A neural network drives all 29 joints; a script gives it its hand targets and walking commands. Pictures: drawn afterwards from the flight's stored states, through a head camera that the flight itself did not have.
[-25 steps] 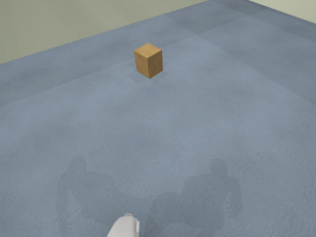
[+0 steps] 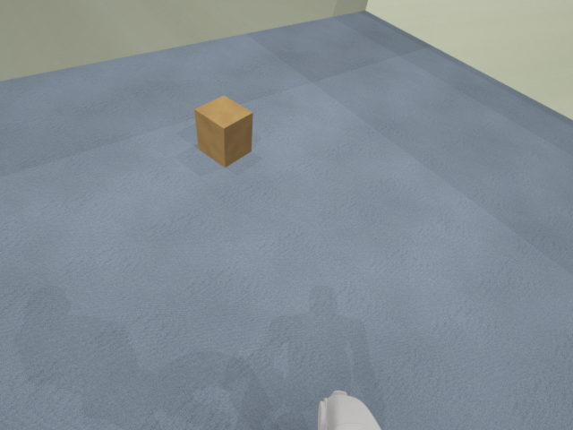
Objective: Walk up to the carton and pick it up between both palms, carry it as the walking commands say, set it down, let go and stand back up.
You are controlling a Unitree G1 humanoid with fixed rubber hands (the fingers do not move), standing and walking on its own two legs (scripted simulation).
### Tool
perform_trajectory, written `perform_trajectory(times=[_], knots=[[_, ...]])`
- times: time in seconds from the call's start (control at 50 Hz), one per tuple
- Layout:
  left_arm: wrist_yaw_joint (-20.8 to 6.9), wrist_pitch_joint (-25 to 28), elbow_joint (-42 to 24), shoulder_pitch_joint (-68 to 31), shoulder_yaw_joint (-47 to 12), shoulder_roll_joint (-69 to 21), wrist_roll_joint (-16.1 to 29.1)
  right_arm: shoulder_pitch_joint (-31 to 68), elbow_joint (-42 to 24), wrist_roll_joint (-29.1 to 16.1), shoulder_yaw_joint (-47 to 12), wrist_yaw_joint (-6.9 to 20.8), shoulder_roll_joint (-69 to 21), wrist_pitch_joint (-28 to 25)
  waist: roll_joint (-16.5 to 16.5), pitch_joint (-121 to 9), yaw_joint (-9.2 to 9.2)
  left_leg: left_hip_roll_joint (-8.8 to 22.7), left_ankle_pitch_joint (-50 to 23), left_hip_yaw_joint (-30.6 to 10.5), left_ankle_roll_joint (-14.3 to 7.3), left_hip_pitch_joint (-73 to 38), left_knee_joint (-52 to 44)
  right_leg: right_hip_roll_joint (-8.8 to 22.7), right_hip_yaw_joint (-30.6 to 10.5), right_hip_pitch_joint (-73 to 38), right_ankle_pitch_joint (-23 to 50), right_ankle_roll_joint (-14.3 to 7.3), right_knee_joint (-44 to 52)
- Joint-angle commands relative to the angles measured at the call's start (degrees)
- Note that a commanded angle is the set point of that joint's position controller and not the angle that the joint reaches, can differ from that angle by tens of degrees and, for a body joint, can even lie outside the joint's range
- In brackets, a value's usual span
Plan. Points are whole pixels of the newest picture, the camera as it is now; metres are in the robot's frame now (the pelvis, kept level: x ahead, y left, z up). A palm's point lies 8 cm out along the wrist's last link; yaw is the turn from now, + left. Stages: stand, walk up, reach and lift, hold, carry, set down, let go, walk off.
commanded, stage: walk up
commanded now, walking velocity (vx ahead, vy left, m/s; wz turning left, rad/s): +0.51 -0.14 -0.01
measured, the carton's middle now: (224, 131) +1.58 +0.22 -0.66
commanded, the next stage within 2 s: none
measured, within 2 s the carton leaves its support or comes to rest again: neither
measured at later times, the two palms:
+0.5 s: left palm (150, 383) +0.21 +0.19 -0.11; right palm (438, 332) +0.31 -0.32 -0.15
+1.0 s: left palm (154, 224) +0.55 +0.27 -0.15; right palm (385, 251) +0.48 -0.24 -0.12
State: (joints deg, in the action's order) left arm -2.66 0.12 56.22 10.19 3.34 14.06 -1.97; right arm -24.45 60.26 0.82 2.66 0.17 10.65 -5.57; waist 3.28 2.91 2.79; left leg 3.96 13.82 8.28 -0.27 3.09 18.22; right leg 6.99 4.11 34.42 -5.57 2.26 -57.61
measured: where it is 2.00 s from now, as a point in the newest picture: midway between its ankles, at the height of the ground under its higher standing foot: (260, 248)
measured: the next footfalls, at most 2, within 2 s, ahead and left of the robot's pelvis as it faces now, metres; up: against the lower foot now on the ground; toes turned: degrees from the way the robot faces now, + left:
right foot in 0.24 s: +0.30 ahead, -0.18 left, +0.00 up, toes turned -9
left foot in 0.78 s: +0.52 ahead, +0.13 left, +0.00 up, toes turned +8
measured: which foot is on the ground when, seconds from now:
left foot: down 0.00-0.26, up 0.28-0.76, down 0.78-1.00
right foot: up 0.00-0.22, down 0.24-0.78, up 0.80-1.00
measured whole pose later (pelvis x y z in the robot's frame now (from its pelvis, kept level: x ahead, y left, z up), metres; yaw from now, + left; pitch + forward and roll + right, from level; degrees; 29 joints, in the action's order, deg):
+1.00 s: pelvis +0.49 +0.02 +0.00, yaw +0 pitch +0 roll -2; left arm -1.9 1.4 56.7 12.9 3.6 14.4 -1.8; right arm -19.7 58.9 1.1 2.7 0.5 11.3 -5.3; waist 3.0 2.4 1.3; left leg 4.4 12.4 7.7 -0.2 9.1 21.9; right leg 6.4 3.2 30.2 -11.2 1.2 -62.1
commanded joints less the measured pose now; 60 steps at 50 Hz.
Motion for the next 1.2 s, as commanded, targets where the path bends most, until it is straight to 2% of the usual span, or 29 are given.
perform_trajectory(times=[0.0, 0.1, 0.16, 0.2, 0.22, 0.24, 0.26, 0.28, 0.3, 0.34, 0.38, 0.44, 0.54, 0.62, 0.66, 0.68, 0.7, 0.74, 0.76, 0.78, 0.8, 0.82, 0.84, 0.86, 0.9, 0.98, 1.12, 1.16, 1.18], knots=[[-0.71, 0.05, -4.27, -5.20, -0.32, 0.12, 0.22, -1.54, -1.88, 0.12, 1.46, -0.44, 7.44, -0.52, -12.13, 5.57, 0.34, 13.43, -13.51, -8.10, -4.58, 0.19, -10.75, 0.70, -0.38, 4.80, 3.92, 0.27, 8.74], [-1.06, 0.56, -7.58, -12.82, -0.37, 0.26, 0.61, -3.98, -0.57, 0.23, 2.24, -0.83, 8.73, 0.04, -13.02, 6.87, 2.05, 14.51, -14.04, -6.11, -5.31, -3.76, -12.21, -0.38, 0.36, 1.59, 3.95, -0.49, 22.03], [-0.40, 1.90, -6.92, -10.40, 0.11, 1.08, 0.10, -3.93, 1.26, 0.12, 1.87, -1.02, 8.13, 0.85, -16.89, 3.52, -0.35, 10.74, -13.64, -1.30, -4.42, -1.08, -6.81, -2.25, 3.13, -9.22, -1.74, -1.54, 23.82], [0.89, 2.82, -3.29, -0.59, 1.45, 3.94, -0.02, -4.16, 2.44, 0.08, 1.57, -0.80, 8.48, 1.18, -8.26, -2.55, -5.38, 8.85, -23.23, 0.20, -3.55, 2.63, 9.05, -3.71, 5.97, -23.91, -2.90, -3.88, 27.08], [1.61, 3.54, 0.46, 9.35, 2.92, 6.74, -0.32, -4.46, 2.14, 0.50, 1.17, -0.67, 7.77, 1.24, -1.83, -9.12, -8.82, 7.20, -19.50, -0.69, -2.43, 9.55, 22.79, -2.66, 3.79, -36.59, -4.24, -4.98, 26.48], [2.35, 4.32, 2.35, 17.74, 5.05, 13.15, -1.40, -5.09, 0.02, 0.44, 0.12, -0.59, 4.59, 0.82, 13.58, -14.14, -12.16, 1.21, 2.06, -2.16, 0.00, 24.13, 41.88, 11.97, -17.17, -46.16, -9.15, -6.96, 32.37], [2.65, 4.05, 2.24, 22.13, 5.09, 17.21, -0.18, -5.62, -1.56, -0.58, 0.27, -0.56, 4.18, 0.70, 15.19, -19.12, -11.52, -1.80, 16.98, -8.22, 0.47, 33.25, 54.28, 23.97, -40.95, -50.15, -9.68, -9.77, 42.71], [3.06, 3.54, 1.74, 19.28, 4.66, 16.50, 0.62, -4.87, -1.13, -0.54, 1.56, -0.83, 6.48, 1.44, 3.11, -17.86, -8.10, 1.11, 13.99, -13.68, 0.68, 34.00, 59.00, 24.92, -42.27, -45.21, -8.67, -9.95, 43.13], [3.12, 3.64, 1.34, 13.16, 3.19, 12.13, 0.58, -2.37, -0.44, -0.35, 2.09, -0.44, 6.10, 1.70, 0.08, -10.45, -5.83, 2.63, 9.20, -13.71, 0.84, 32.51, 57.76, 20.80, -32.52, -36.99, -3.43, -9.10, 42.18], [2.90, 4.49, 1.00, 4.89, 1.76, 5.18, 0.84, -0.68, -0.70, 1.07, 2.06, 0.70, 3.96, 2.72, 4.00, -3.08, -2.50, 5.01, 2.14, -11.06, 1.54, 28.30, 52.24, 13.85, -15.87, -25.34, 2.54, -6.73, 43.29], [2.47, 4.91, 0.91, 5.46, 1.21, 4.08, 0.77, -0.55, -1.85, 1.55, 2.02, 1.57, 2.98, 4.64, 7.05, -1.84, -1.86, 4.30, -1.50, -8.99, 1.58, 25.08, 49.94, 11.30, -9.98, -20.94, 3.23, -5.37, 44.23], [2.53, 5.24, 0.96, 10.23, 0.99, 4.97, 0.47, 5.18, -4.61, 1.58, 2.03, 2.58, 3.75, 5.88, 6.86, -0.10, -2.91, 4.02, -6.52, -7.24, 1.92, 27.93, 44.85, 11.27, -7.55, -21.02, 1.83, -5.71, 45.96], [3.18, 5.01, 0.82, 16.12, 1.56, 5.66, 0.39, 17.09, -8.54, 0.97, 1.23, 4.09, 3.28, 5.87, 5.65, 4.51, -5.73, 3.72, -12.19, -5.88, 3.63, 31.97, 29.12, 11.31, -6.48, -24.56, -7.95, -6.17, 51.22], [3.61, 4.73, 1.65, 18.47, 1.97, 6.87, 0.53, 23.63, -10.55, 0.78, 0.69, 4.67, 2.53, 5.22, 5.81, 5.55, -6.85, 3.01, -12.09, -4.05, 3.87, 28.39, 18.31, 11.78, -3.80, -26.92, -5.52, -6.77, 52.02], [3.30, 4.54, 1.67, 17.52, 2.08, 6.91, 0.70, 24.75, -11.05, 0.25, 0.53, 4.42, 2.53, 4.56, 8.39, 4.50, -6.11, 2.53, -9.04, -3.21, 3.09, 23.88, 13.73, 10.54, -0.98, -27.09, -4.56, -6.78, 50.81], [2.90, 4.39, 2.05, 16.95, 1.62, 6.25, 0.82, 24.46, -11.31, 0.27, 0.43, 3.90, 3.02, 3.68, 12.16, 2.60, -5.82, 1.94, -6.27, -1.81, 2.57, 19.83, 12.93, 8.26, 1.16, -26.70, -7.51, -7.39, 49.65], [2.74, 4.21, 2.46, 17.54, 1.40, 6.77, 1.01, 23.64, -10.90, 0.47, 0.67, 3.41, 3.80, 3.29, 9.83, 1.99, -5.43, 1.33, -4.42, -0.17, 2.59, 16.80, 12.09, 8.77, -0.10, -25.77, -8.51, -7.84, 48.24], [2.66, 4.02, 2.84, 17.72, 0.82, 6.45, 1.50, 14.00, -7.50, 1.48, 1.65, 2.13, 6.75, 2.13, -0.60, -2.58, -1.33, -0.32, -2.95, 1.46, 1.94, 4.31, 8.44, 6.10, 1.21, -23.81, -3.07, -7.08, 33.72], [2.66, 4.03, 2.50, 18.02, 0.24, 5.00, 1.24, 5.14, -4.75, 2.29, 2.88, 1.21, 10.52, 1.38, -9.33, -8.35, 1.74, 3.74, 1.56, -5.29, 0.08, -6.57, 6.96, 2.82, 2.97, -17.80, -3.69, -5.50, 17.33], [2.52, 4.48, 0.05, 17.40, -1.28, 0.12, 1.15, -2.03, -3.41, 2.86, 4.44, 0.54, 17.50, 1.22, -24.69, -11.93, 4.76, 19.11, 9.02, -29.10, -4.05, -16.17, -1.72, -3.88, 3.63, -0.74, -22.62, -2.68, -0.69], [2.86, 4.15, 0.57, 17.84, -0.38, 1.32, 0.98, -5.29, -3.50, 1.44, 4.70, 0.60, 21.03, 1.05, -18.51, -15.12, 5.89, 27.46, 12.10, -41.82, -7.23, -18.16, -6.55, -3.26, -2.33, 5.37, -27.11, -3.58, -11.55], [2.58, 4.04, 0.85, 14.84, 0.33, 2.77, 0.95, -2.28, -3.21, 1.23, 3.62, 0.38, 17.86, 1.00, -10.72, -10.97, 2.73, 26.38, 7.35, -39.42, -6.37, -12.62, -5.39, -0.19, -6.23, 6.35, -22.22, -3.61, -15.59], [2.19, 3.97, 0.84, 12.87, 0.05, 1.37, 1.29, 1.66, -3.20, 1.03, 2.37, 0.41, 12.60, 0.77, -8.31, -5.17, 0.39, 21.50, -0.15, -30.75, -5.49, -5.17, -5.03, 1.49, -6.33, 4.53, -16.18, -3.47, -13.96], [1.73, 3.54, 1.25, 13.41, -0.04, 0.18, 1.28, 6.04, -4.00, 1.02, 1.56, 0.46, 8.56, 0.51, -8.91, -2.23, -2.17, 17.17, -3.72, -23.55, -4.10, 0.20, -5.23, 2.29, -6.00, 1.67, -11.33, -2.91, -11.01], [0.97, 2.03, 1.48, 13.26, 0.32, 0.20, 0.45, 7.77, -4.53, 0.48, 0.94, 0.37, 6.21, -0.05, -12.90, -0.70, -3.74, 13.92, -9.87, -16.06, -3.27, 4.02, -6.45, 1.72, -4.59, -1.54, -6.50, -1.66, -8.34], [0.08, 0.39, -0.77, 5.27, 0.25, 0.24, -0.29, 2.11, -2.95, 0.07, 1.03, -0.11, 6.66, -0.78, -12.46, 1.00, -2.42, 13.97, -16.46, -11.02, -4.38, 3.04, -6.83, 0.98, -1.83, 1.12, -2.08, -0.41, -3.11], [-1.26, 0.49, -6.24, -10.21, -0.40, -0.04, 0.54, -2.85, -1.27, 0.58, 2.23, -0.53, 8.38, -0.08, -13.13, 6.43, 1.51, 14.07, -10.69, -7.01, -5.62, -0.41, -12.25, -0.10, 0.33, 0.00, 3.48, 0.30, 19.87], [-1.10, 1.19, -7.02, -11.46, -0.26, 0.35, 0.38, -2.04, -1.22, 0.53, 2.22, -0.45, 8.56, -0.05, -15.30, 5.73, 1.05, 13.02, -10.59, -4.42, -5.16, 0.18, -11.47, -0.74, 1.30, -4.26, 2.48, -0.31, 23.64], [-0.81, 1.55, -6.77, -10.62, -0.16, 0.40, 0.31, -2.33, -0.26, 0.44, 2.00, -0.45, 7.74, 0.49, -18.54, 4.08, 0.35, 10.39, -8.52, -2.33, -5.07, 1.46, -10.14, -1.61, 2.39, -8.76, -0.27, -0.47, 23.30]])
